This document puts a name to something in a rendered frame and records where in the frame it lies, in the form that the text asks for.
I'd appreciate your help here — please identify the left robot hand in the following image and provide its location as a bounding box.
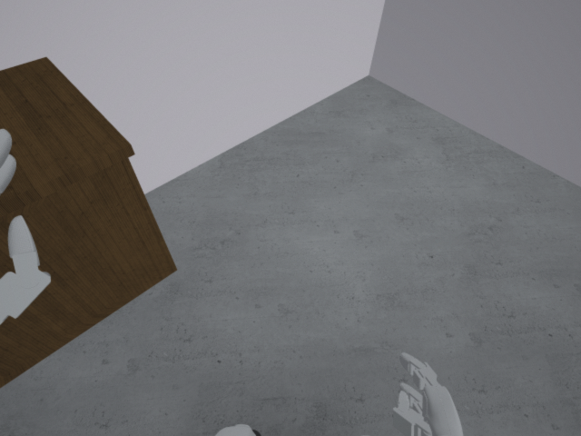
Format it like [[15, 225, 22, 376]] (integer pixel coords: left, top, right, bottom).
[[0, 129, 51, 325]]

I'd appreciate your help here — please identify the right robot hand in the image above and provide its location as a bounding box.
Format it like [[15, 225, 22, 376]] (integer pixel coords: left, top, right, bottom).
[[393, 352, 463, 436]]

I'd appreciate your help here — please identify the counter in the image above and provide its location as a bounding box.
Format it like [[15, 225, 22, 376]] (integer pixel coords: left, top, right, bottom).
[[0, 57, 177, 388]]

